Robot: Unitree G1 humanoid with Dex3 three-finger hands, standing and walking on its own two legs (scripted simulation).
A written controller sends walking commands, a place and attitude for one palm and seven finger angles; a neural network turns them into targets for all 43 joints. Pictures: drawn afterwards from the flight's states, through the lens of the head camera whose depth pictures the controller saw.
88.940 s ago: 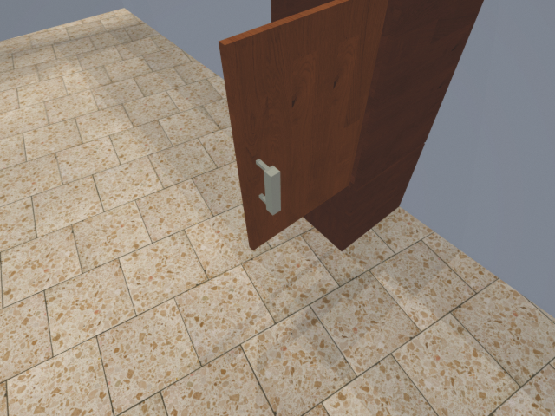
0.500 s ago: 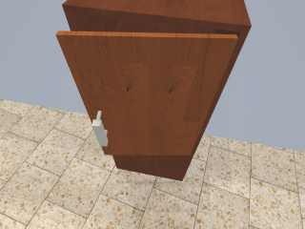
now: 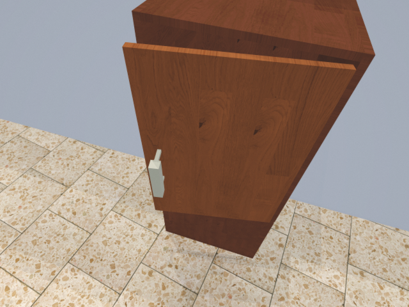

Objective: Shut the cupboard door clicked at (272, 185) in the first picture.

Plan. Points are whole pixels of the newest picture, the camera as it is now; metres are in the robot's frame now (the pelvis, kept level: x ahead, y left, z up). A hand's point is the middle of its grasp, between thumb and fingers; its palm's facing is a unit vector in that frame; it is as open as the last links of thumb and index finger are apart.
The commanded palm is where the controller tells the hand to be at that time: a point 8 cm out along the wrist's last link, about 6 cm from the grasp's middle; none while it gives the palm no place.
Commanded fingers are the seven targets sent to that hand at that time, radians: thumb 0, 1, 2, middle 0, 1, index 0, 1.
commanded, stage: come to a stop and stand still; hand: left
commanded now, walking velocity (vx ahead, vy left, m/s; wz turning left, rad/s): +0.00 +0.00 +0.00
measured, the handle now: (158, 173) +0.44 +0.17 -0.06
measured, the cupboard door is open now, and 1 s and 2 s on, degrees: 11 11 11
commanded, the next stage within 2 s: look again from close up in 0.42 s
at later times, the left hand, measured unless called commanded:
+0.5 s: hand out of the picture -0.01 +0.19 -0.16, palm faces -0.04 -0.98 -0.19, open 7.4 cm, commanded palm none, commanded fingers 0.00 0.90 0.90 -0.20 -0.30 -0.20 -0.30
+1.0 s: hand out of the picture +0.00 +0.17 -0.16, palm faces -0.01 -0.99 -0.17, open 7.4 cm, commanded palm none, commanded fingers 0.00 0.90 0.90 -0.20 -0.30 -0.20 -0.30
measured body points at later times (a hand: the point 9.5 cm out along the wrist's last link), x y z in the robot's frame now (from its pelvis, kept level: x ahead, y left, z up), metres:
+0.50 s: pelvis -0.01 +0.02 +0.01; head +0.00 +0.01 +0.46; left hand +0.00 +0.24 -0.14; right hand -0.03 -0.20 -0.15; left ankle +0.04 +0.04 -0.72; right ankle -0.01 -0.10 -0.72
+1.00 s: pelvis +0.02 +0.02 +0.02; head +0.05 +0.01 +0.47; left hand +0.01 +0.22 -0.14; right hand +0.01 -0.20 -0.15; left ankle +0.04 +0.04 -0.72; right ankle -0.01 -0.10 -0.72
